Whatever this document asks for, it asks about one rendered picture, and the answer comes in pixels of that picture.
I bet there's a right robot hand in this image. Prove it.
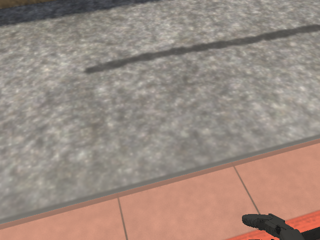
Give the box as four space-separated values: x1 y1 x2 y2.
242 213 305 240

